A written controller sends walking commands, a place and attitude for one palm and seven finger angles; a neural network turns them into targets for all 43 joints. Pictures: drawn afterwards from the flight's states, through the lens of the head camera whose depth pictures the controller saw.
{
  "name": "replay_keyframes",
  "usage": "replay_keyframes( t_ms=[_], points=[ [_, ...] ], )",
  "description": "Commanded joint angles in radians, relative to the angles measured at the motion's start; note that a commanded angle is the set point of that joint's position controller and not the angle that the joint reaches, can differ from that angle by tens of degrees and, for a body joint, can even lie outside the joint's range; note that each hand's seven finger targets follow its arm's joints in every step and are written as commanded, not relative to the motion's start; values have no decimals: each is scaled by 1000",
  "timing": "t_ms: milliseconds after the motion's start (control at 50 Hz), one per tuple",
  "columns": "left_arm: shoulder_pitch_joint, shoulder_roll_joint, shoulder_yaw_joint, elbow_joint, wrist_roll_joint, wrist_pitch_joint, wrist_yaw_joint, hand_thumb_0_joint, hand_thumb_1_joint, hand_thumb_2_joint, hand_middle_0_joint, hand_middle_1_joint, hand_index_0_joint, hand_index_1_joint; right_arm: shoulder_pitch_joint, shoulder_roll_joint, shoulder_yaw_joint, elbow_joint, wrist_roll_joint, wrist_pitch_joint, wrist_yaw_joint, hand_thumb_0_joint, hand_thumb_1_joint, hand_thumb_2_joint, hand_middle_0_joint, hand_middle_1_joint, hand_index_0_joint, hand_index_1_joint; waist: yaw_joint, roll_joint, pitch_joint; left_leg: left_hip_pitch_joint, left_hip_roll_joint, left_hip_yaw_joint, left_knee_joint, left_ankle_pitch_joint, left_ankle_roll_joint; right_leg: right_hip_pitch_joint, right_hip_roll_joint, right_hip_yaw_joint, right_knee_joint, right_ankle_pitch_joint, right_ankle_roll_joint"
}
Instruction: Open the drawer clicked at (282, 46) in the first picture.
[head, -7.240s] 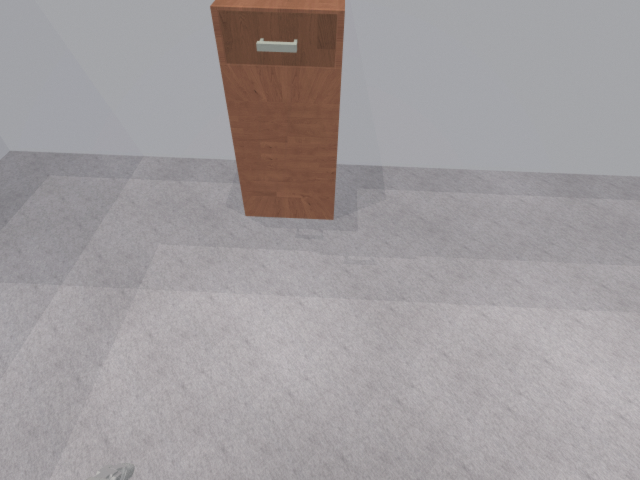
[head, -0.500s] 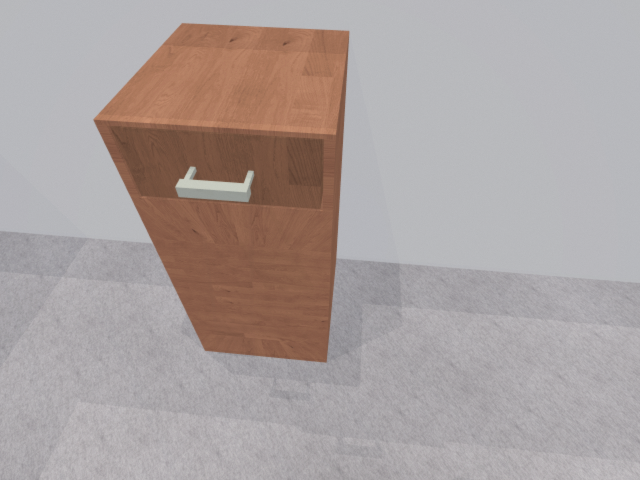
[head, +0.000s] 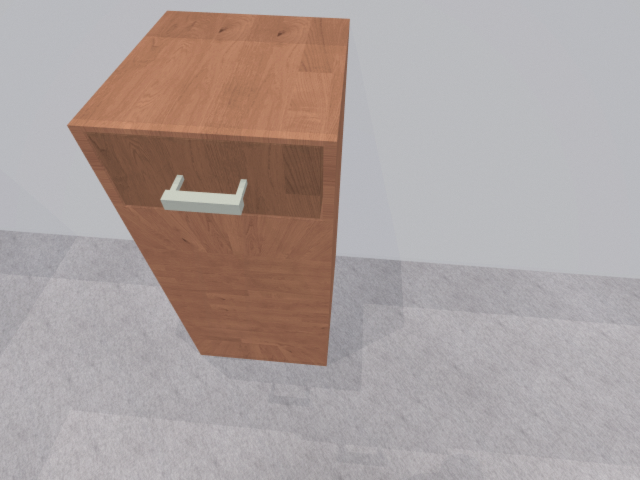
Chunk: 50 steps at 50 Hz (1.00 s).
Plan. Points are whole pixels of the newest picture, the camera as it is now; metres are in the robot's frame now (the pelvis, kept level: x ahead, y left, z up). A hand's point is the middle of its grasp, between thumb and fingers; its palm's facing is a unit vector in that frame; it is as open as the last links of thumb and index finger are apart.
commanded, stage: come to a stop and stand still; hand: left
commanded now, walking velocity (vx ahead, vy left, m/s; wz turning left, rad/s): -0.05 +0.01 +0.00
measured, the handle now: (206, 192) +0.52 +0.23 +0.03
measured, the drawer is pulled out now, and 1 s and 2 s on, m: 0.00 0.00 0.00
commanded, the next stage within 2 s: look again from close up in 0.60 s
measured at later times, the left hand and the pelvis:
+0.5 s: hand out of the picture -0.01 +0.17 -0.16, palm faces +0.02 -0.98 -0.22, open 7.3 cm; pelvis -0.04 -0.01 +0.01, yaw -1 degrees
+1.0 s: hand out of the picture -0.02 +0.16 -0.16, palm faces +0.00 -0.98 -0.18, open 7.4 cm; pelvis -0.01 +0.00 +0.01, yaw -1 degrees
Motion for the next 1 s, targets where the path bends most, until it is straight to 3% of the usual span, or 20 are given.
replay_keyframes(
  t_ms=[0,20,40,60,80,100,120,140,180,200,240,280,300,320,360,420,520,660,820,980],
  points=[
    [56,37,15,-51,5,5,-5,0,900,900,-200,-300,-200,-300,37,-125,-20,-39,-5,-5,-3,0,-900,-900,200,300,200,300,12,231,8,19,239,-178,-168,785,173,-37,-16,50,-31,-6,9],
    [95,41,15,-38,7,-1,-8,0,900,900,-200,-300,-200,-300,14,-125,-18,-49,-4,-4,-3,0,-900,-900,200,300,200,300,29,210,-17,28,204,-154,-127,731,145,2,-19,58,-132,134,8],
    [129,55,16,-21,12,-11,-8,0,900,900,-200,-300,-200,-300,3,-113,-20,-58,1,-3,-2,0,-900,-900,200,300,200,300,32,109,-35,35,157,-113,-73,627,103,31,-33,89,-215,359,6],
    [132,85,18,-18,15,-21,-7,0,900,900,-200,-300,-200,-300,13,-103,-21,-65,7,-1,1,0,-900,-900,200,300,200,300,15,21,-71,20,107,-68,-34,470,58,57,-88,160,-225,575,-10],
    [174,145,17,-7,19,-28,29,0,900,900,-200,-300,-200,-300,-68,-158,-42,-144,26,-10,15,0,-900,-900,200,300,200,300,26,-23,-56,-35,89,-10,172,362,3,41,-154,221,-264,1044,18],
    [125,169,22,-68,19,-45,25,0,900,900,-200,-300,-200,-300,-23,-83,-31,-177,18,0,31,0,-900,-900,200,300,200,300,-9,-128,-107,-171,25,-46,216,-75,19,151,-236,277,-238,1058,-61],
    [128,142,13,-72,20,-58,21,0,900,900,-200,-300,-200,-300,-62,-82,-27,-169,14,6,33,0,-900,-900,200,300,200,300,10,-91,-113,-188,25,-63,260,-134,24,169,-239,295,-242,1108,-105],
    [112,138,13,-74,22,-65,22,0,900,900,-200,-300,-200,-300,-48,-71,-26,-173,11,11,38,0,-900,-900,200,300,200,300,-5,-67,-145,-193,30,-59,246,-131,32,212,-227,249,-227,1097,-125],
    [107,147,15,-103,25,-60,18,0,900,900,-200,-300,-200,-300,-41,-69,-22,-189,13,9,40,0,-900,-900,200,300,200,300,-9,-95,-161,-178,-4,-46,194,-122,32,226,-194,212,-201,1072,-144],
    [87,143,12,-109,22,-55,18,0,900,900,-200,-300,-200,-300,-26,-71,-20,-183,14,9,38,0,-900,-900,200,300,200,300,-19,-111,-157,-129,-9,-41,134,-76,30,192,-174,186,-203,979,-138],
    [51,137,2,-121,15,-44,14,0,900,900,-200,-300,-200,-300,37,-74,-18,-158,12,9,37,0,-900,-900,200,300,200,300,-53,-70,-123,17,-16,-26,-17,75,27,60,-133,155,-212,675,-96],
    [47,107,-10,-122,6,-32,7,0,900,900,-200,-300,-200,-300,41,-116,-18,-147,5,3,34,0,-900,-900,200,300,200,300,-46,27,-43,72,53,-97,-80,188,51,-80,-69,142,-232,344,-38],
    [54,92,-12,-124,6,-25,6,0,900,900,-200,-300,-200,-300,23,-134,-15,-155,1,2,32,0,-900,-900,200,300,200,300,-31,66,11,6,104,-154,-126,165,76,-99,-34,132,-260,203,-20],
    [68,82,-14,-122,10,-25,5,0,900,900,-200,-300,-200,-300,6,-142,-12,-159,-3,4,31,0,-900,-900,200,300,200,300,-18,48,57,-55,113,-159,-144,98,86,-87,-21,138,-293,145,-18],
    [64,104,-16,-101,11,-22,-3,0,900,900,-200,-300,-200,-300,-8,-129,-4,-147,-2,7,33,0,-900,-900,200,300,200,300,-17,118,108,-110,81,-158,-185,-30,69,-87,-28,154,-323,61,-24],
    [79,115,-16,-91,12,-26,-11,0,900,900,-200,-300,-200,-300,18,-122,1,-140,-6,8,34,0,-900,-900,200,300,200,300,-19,30,110,-100,52,-126,-171,-59,57,-108,-46,195,-389,-51,-33],
    [84,116,-18,-80,8,-33,-17,0,900,900,-200,-300,-200,-300,59,-125,12,-111,-6,-1,33,0,-900,-900,200,300,200,300,-19,11,28,-54,52,-119,-176,-13,55,-63,-53,192,-398,-30,-31],
    [101,102,-24,-36,4,-36,-20,0,900,900,-200,-300,-200,-300,95,-115,25,-54,-2,-10,29,0,-900,-900,200,300,200,300,-9,53,25,-84,64,-135,-207,5,54,-9,-50,168,-370,46,-33],
    [136,75,-30,16,1,-43,-15,0,900,900,-200,-300,-200,-300,138,-99,31,4,5,-25,18,0,-900,-900,200,300,200,300,-3,33,-29,-39,77,-130,-184,175,59,71,-53,135,-311,268,-31],
    [146,52,-29,41,4,-41,-8,0,900,900,-200,-300,-200,-300,137,-78,30,31,5,-23,12,0,-900,-900,200,300,200,300,-7,38,22,-20,79,-121,-177,220,59,44,-50,126,-300,321,-28]
  ],
)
